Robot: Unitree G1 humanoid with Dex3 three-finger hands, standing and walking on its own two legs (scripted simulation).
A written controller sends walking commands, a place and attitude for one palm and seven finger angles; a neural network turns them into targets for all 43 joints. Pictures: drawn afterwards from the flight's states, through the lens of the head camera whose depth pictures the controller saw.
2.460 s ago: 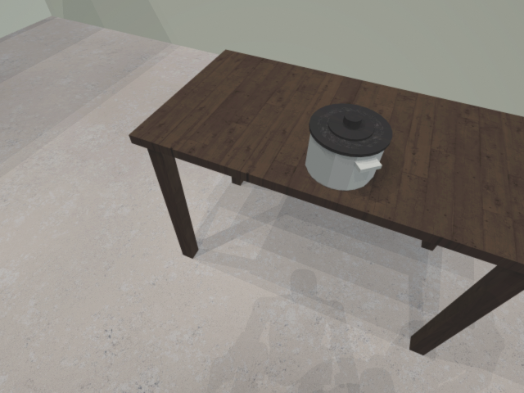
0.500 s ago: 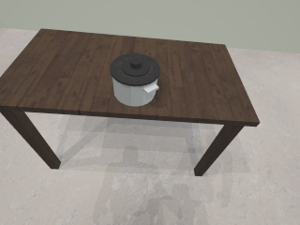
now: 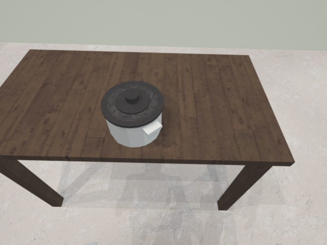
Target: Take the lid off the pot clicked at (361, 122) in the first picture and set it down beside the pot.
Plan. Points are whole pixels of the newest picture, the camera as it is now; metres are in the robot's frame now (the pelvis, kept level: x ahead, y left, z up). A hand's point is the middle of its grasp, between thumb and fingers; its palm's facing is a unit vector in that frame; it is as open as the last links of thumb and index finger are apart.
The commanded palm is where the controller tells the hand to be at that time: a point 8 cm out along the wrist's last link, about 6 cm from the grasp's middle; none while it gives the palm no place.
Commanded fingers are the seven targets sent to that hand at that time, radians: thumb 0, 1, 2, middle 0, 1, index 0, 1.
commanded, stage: come to a stop and stand still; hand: left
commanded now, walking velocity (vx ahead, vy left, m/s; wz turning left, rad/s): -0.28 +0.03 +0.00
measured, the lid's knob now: (131, 96) +0.50 +0.11 +0.06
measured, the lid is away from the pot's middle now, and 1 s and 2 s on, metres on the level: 0.00 0.00 0.00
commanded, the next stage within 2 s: look again from close up in 1.04 s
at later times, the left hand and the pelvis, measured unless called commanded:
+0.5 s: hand out of the picture +0.01 +0.17 -0.16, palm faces +0.03 -0.97 -0.25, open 7.4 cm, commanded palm none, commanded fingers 0.00 0.90 0.90 -0.20 -0.30 -0.20 -0.30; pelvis +0.00 -0.03 +0.00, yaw +0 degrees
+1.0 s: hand out of the picture +0.02 +0.18 -0.16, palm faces +0.00 -0.97 -0.25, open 7.4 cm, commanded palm none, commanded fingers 0.00 0.90 0.90 -0.20 -0.30 -0.20 -0.30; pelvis -0.01 -0.01 +0.00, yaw +0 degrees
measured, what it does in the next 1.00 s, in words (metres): steps on the spot: left foot, then right foot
